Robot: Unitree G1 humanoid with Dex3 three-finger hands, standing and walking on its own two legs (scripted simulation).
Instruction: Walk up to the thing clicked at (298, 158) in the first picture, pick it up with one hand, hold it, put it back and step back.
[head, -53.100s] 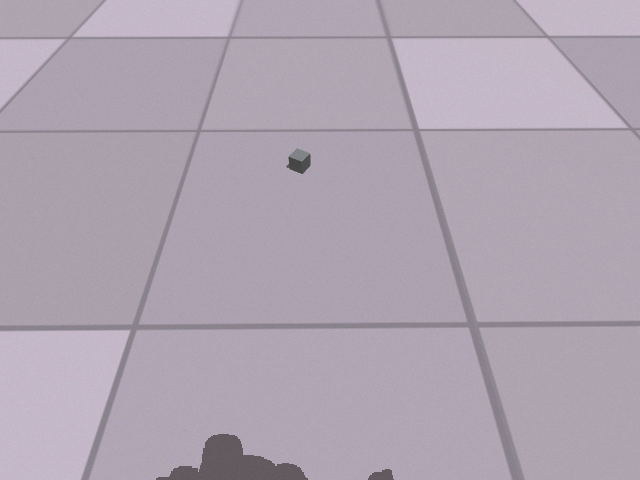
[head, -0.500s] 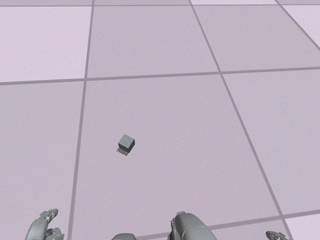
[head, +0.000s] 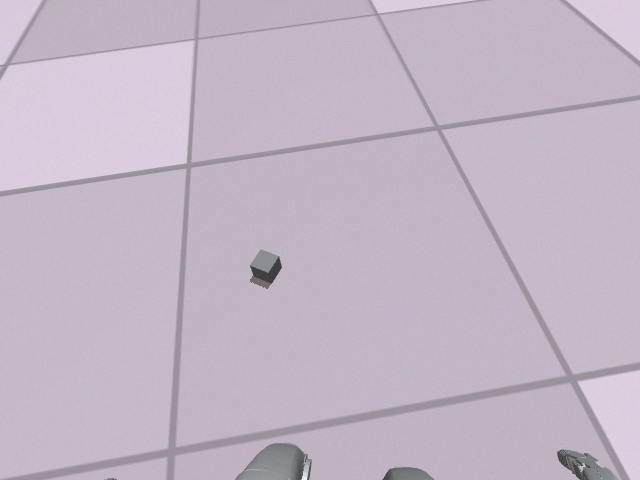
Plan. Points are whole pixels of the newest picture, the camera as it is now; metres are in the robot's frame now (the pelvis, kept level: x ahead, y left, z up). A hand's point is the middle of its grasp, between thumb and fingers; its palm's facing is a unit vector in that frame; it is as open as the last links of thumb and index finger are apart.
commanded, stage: step back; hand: left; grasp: from above
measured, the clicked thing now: (266, 266) +0.85 +0.25 -0.73
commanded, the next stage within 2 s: stand in 1.64 s
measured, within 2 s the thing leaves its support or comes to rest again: neither
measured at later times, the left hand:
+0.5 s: hand out of the picture -0.12 +0.26 -0.16, palm faces -0.01 -0.93 -0.37, open 7.4 cm
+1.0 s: hand out of the picture -0.15 +0.25 -0.14, palm faces +0.04 -0.92 -0.39, open 7.4 cm
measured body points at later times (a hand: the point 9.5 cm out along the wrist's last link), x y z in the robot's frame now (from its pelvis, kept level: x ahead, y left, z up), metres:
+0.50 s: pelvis -0.18 -0.02 -0.01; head -0.13 +0.00 +0.44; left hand -0.12 +0.30 -0.14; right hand -0.04 -0.33 -0.10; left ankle -0.10 +0.11 -0.73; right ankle -0.23 -0.16 -0.71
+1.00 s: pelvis -0.22 -0.03 +0.00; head -0.21 -0.02 +0.45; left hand -0.15 +0.30 -0.11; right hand -0.17 -0.33 -0.12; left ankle -0.23 +0.10 -0.73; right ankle -0.20 -0.15 -0.70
